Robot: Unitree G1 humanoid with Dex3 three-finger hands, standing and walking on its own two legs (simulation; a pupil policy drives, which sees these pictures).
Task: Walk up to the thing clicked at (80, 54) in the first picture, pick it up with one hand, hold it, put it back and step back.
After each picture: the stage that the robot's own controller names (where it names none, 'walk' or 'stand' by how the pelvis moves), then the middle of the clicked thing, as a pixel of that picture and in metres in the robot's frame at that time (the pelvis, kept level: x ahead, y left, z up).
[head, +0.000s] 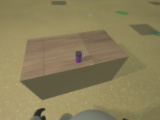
stand; (78, 57) +0.61 +0.10 -0.11
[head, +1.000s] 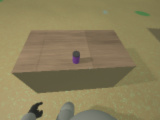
sink last; (76, 57) +0.54 +0.12 -0.08
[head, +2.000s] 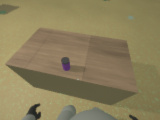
rise first; (66, 64) +0.45 +0.19 -0.07
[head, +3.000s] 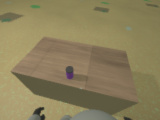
stand; (69, 72) +0.43 +0.15 -0.11
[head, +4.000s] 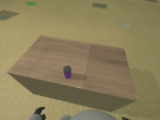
stand; (67, 72) +0.42 +0.16 -0.11
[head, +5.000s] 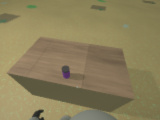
stand; (66, 72) +0.43 +0.18 -0.11
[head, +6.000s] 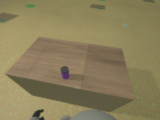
stand; (65, 73) +0.42 +0.19 -0.11
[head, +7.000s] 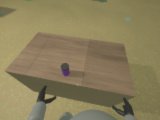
rise first; (65, 69) +0.42 +0.19 -0.11
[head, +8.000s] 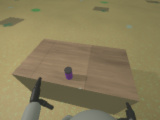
rise first; (68, 73) +0.42 +0.18 -0.11
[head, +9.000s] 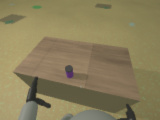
go down; (69, 71) +0.42 +0.18 -0.11
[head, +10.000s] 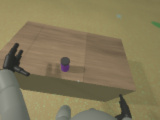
go down; (65, 64) +0.43 +0.15 -0.05
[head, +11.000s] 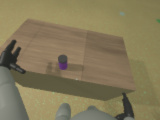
approach; (63, 62) +0.44 +0.16 -0.04
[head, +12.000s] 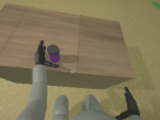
close; (54, 54) +0.46 +0.18 +0.00
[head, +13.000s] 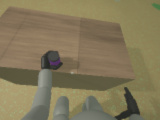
lift; (55, 60) +0.42 +0.18 +0.00
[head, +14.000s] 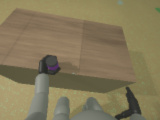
lift; (53, 65) +0.38 +0.20 +0.00
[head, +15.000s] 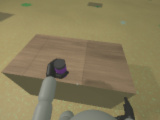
hold; (61, 69) +0.33 +0.17 +0.09
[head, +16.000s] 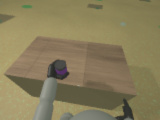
hold; (61, 70) +0.33 +0.16 +0.09
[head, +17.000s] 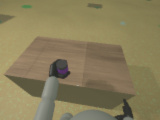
crouch; (63, 69) +0.34 +0.16 +0.08
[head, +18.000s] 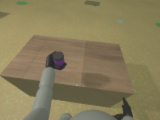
crouch; (59, 61) +0.39 +0.18 +0.09
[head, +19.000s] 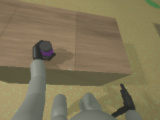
lower; (47, 51) +0.47 +0.20 +0.01
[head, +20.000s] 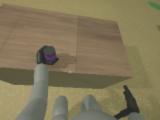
lower; (50, 55) +0.45 +0.19 +0.01
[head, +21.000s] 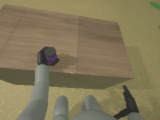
lower; (51, 56) +0.44 +0.19 +0.00
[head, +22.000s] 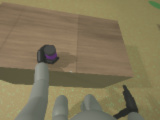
lower; (51, 54) +0.45 +0.19 +0.01
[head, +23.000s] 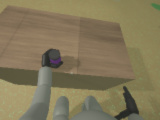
loosen; (55, 59) +0.42 +0.17 +0.00
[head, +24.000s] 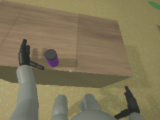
rise; (52, 58) +0.42 +0.18 +0.01
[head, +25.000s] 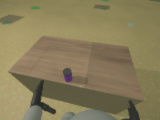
sink last; (67, 75) +0.38 +0.17 -0.06
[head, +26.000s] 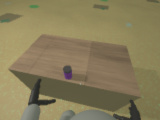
stand; (67, 72) +0.40 +0.17 -0.06
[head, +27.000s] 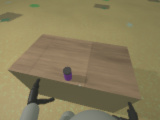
stand; (67, 74) +0.39 +0.17 -0.07
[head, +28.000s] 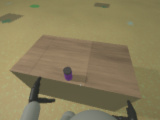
stand; (68, 74) +0.39 +0.17 -0.08
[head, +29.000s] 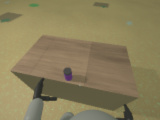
stand; (68, 74) +0.39 +0.17 -0.10
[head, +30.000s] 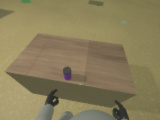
stand; (67, 73) +0.39 +0.16 -0.09
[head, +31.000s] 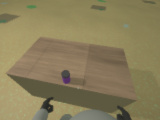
stand; (66, 77) +0.37 +0.17 -0.10
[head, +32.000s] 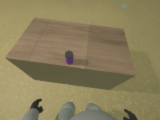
walk; (69, 58) +0.49 +0.15 -0.08
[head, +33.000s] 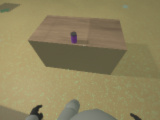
walk; (73, 37) +0.80 +0.20 -0.09
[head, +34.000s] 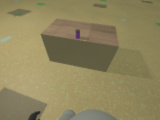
stand; (77, 34) +1.06 +0.19 -0.09
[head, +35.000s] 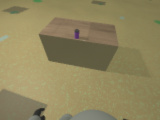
stand; (76, 34) +1.04 +0.17 -0.11
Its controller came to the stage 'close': yes
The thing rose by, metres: 0.19
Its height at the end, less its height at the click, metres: +0.00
